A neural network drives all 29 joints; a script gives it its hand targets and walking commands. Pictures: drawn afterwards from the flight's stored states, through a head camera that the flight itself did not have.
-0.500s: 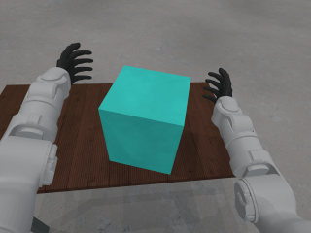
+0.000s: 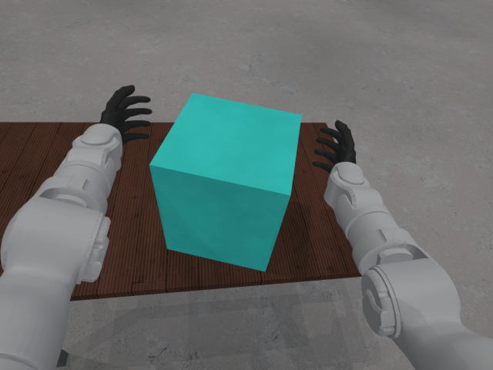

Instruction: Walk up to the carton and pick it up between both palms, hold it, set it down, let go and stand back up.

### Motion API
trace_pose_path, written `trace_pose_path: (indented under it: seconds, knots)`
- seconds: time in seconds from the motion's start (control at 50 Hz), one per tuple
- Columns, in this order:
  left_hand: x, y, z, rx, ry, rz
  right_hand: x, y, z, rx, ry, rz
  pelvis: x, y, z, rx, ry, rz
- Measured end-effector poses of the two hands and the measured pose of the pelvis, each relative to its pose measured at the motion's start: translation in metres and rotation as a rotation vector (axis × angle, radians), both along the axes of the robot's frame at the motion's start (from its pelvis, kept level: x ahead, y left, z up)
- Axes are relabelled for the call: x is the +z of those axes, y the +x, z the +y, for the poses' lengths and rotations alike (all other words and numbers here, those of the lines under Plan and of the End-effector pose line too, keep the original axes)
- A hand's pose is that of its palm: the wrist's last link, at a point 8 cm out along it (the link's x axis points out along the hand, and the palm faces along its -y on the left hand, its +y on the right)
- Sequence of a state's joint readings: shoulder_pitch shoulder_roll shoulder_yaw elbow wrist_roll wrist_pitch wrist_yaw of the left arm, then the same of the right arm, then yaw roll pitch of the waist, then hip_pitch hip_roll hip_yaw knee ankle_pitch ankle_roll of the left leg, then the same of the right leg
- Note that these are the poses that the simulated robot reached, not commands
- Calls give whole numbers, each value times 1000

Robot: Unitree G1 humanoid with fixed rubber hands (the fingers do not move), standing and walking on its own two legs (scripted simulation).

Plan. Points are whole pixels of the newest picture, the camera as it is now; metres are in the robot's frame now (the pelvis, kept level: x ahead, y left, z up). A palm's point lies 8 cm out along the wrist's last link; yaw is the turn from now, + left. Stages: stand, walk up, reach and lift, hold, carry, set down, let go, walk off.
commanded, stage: reach and lift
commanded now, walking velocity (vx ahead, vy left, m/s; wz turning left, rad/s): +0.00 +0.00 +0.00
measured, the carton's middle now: (230, 185) +0.46 -0.02 +0.03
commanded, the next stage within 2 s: none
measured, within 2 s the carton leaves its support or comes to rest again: neither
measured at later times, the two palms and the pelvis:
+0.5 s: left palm (132, 159) +0.48 +0.16 +0.08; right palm (325, 185) +0.41 -0.19 +0.08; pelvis +0.00 +0.00 -0.02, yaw +0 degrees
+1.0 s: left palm (146, 161) +0.48 +0.13 +0.08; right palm (314, 187) +0.41 -0.17 +0.07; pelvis +0.00 +0.00 -0.01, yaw +0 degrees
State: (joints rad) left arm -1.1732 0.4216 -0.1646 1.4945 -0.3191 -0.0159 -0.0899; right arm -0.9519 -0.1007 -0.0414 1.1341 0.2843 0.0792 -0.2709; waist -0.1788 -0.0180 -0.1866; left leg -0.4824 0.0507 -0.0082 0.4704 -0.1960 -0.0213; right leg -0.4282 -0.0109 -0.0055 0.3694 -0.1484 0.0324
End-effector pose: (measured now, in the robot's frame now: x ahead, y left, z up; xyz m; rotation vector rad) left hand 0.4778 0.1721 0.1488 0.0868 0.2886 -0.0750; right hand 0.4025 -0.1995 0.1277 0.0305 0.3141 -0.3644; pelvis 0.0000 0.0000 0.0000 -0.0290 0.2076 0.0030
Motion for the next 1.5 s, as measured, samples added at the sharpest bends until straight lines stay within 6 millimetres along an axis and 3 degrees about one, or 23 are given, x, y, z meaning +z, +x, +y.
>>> trace_pose_path:
  seconds: [0.16, 0.36, 0.72, 0.86, 1.04, 1.26, 1.5]
  knots:
    - [-44, -4, 0, 10, 2, 14, -37, -2, 11, 6, 9, 6, -8, -3, -1, 12, -10, 94]
    - [-67, -1, -15, -22, -10, 18, -54, -3, 12, -9, 2, -6, -15, -3, 0, 7, -15, 137]
    - [-62, 1, -20, -20, -11, -7, -54, 7, 14, -2, 20, -23, -15, -3, 1, 8, -12, 142]
    - [-66, -1, -35, -60, -13, -6, -57, 5, 29, 0, 38, -37, -14, -3, 2, 7, -12, 140]
    - [-66, -3, -40, -79, -24, -8, -57, 4, 31, -35, 28, -41, -10, -4, 4, 4, -8, 113]
    - [-66, -10, -41, -107, -36, -20, -62, -8, 35, -26, -23, -107, 3, 5, 10, 21, 6, -1]
    - [-66, -11, -40, -100, -19, -24, -64, -7, 35, -9, -37, -119, 9, 27, 7, 19, 12, -78]
